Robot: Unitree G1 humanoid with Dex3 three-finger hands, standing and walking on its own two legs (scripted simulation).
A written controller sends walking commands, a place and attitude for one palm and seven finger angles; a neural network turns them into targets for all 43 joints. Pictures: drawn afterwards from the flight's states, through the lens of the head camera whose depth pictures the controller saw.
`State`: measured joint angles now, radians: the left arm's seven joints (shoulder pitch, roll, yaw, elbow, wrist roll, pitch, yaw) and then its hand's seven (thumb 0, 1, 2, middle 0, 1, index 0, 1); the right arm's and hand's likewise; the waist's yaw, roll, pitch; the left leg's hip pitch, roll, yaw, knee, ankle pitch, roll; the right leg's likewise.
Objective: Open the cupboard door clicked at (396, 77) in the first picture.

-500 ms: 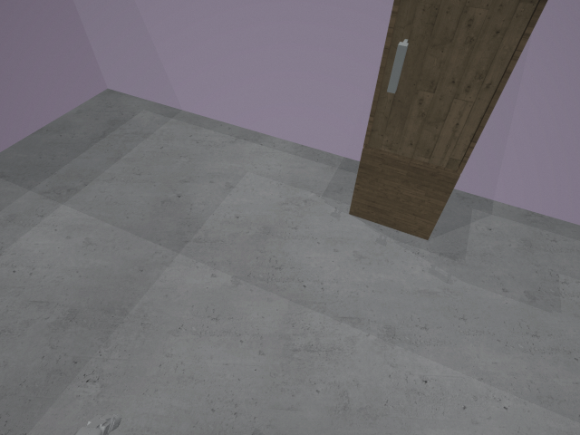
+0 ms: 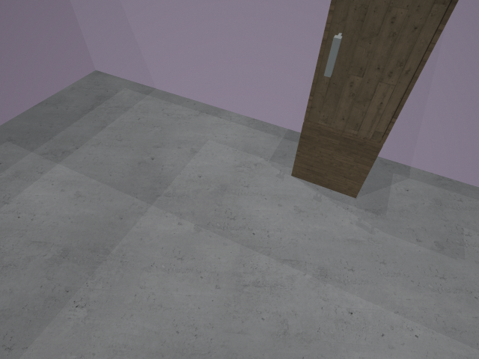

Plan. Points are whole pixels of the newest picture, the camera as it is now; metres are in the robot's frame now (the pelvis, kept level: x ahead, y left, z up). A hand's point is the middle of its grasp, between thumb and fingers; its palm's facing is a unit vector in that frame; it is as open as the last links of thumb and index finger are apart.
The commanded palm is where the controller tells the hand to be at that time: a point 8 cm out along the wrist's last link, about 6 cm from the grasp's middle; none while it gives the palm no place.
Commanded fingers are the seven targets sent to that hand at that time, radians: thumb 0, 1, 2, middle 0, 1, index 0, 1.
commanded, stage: stand and wait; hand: left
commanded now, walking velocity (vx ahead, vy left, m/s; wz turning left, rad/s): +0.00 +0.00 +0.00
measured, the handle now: (333, 54) +1.16 -0.29 -0.02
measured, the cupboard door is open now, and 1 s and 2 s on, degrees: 0 0 0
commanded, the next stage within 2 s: look at it before walking up in 0.32 s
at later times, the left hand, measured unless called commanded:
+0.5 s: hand out of the picture +0.07 +0.24 -0.15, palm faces -0.03 -0.94 -0.34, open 7.4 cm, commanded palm none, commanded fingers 0.00 0.90 0.90 -0.20 -0.30 -0.20 -0.30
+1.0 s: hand out of the picture +0.07 +0.23 -0.15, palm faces -0.02 -0.94 -0.34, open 7.4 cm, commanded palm none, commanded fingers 0.00 0.90 0.90 -0.20 -0.30 -0.20 -0.30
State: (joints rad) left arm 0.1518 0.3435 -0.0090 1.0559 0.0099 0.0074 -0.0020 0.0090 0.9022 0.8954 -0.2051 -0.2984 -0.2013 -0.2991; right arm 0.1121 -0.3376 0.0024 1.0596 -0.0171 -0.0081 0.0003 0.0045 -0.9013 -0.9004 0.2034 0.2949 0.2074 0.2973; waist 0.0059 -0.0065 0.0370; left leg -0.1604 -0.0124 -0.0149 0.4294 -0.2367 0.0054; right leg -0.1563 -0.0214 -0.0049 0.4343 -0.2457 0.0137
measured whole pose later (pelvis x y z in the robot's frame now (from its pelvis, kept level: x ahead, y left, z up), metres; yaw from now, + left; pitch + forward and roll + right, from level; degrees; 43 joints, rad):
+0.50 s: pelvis -0.01 -0.01 +0.00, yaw +0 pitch -2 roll +0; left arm 0.13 0.34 -0.01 1.09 0.01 0.00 0.00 0.01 0.90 0.90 -0.20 -0.30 -0.20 -0.30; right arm 0.12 -0.34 0.01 1.11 -0.01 -0.01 0.00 0.00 -0.90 -0.90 0.20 0.29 0.21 0.30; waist 0.00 0.00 0.03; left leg -0.15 -0.01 -0.02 0.38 -0.20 -0.01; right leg -0.15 -0.01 -0.01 0.40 -0.22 0.00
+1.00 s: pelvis +0.00 -0.01 +0.00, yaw +0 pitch -2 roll +0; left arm 0.13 0.34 -0.01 1.09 0.01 0.00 0.00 0.01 0.90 0.90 -0.20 -0.30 -0.20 -0.30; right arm 0.11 -0.35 0.01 1.11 -0.01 -0.01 0.00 0.00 -0.90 -0.90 0.20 0.29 0.21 0.30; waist 0.00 0.00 0.04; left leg -0.13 0.01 -0.02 0.36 -0.20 -0.02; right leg -0.13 0.00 -0.01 0.38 -0.21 -0.01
